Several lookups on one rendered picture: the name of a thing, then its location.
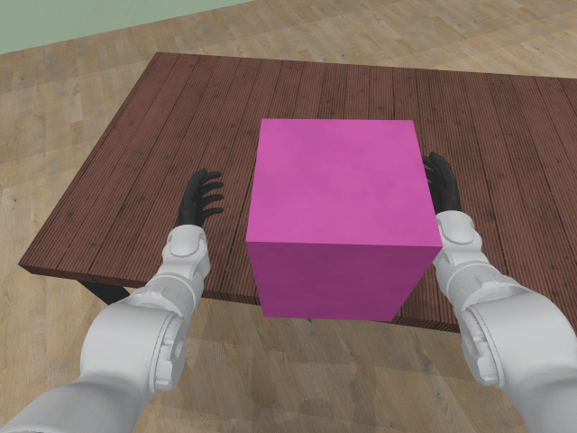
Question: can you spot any carton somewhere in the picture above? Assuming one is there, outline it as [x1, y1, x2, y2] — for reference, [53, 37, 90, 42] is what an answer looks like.
[245, 119, 443, 321]

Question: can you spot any robot right forearm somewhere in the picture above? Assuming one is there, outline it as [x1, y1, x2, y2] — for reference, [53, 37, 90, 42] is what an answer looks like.
[433, 210, 577, 353]

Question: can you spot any robot left upper arm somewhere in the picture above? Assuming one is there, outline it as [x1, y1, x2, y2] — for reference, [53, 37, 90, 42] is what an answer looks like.
[0, 302, 187, 433]

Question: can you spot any robot right hand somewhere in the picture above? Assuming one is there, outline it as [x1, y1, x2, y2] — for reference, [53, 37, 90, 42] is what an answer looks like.
[421, 152, 463, 215]

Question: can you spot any table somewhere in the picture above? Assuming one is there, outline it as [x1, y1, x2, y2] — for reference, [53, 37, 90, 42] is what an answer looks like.
[18, 51, 577, 337]

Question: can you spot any robot right upper arm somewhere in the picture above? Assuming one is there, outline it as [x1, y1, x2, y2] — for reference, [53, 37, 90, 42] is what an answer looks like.
[458, 292, 577, 433]

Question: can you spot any robot left forearm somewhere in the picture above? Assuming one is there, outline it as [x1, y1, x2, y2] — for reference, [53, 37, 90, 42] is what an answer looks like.
[80, 225, 210, 374]

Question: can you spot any robot left hand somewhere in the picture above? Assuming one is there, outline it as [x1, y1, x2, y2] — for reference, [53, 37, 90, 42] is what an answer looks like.
[177, 168, 224, 228]

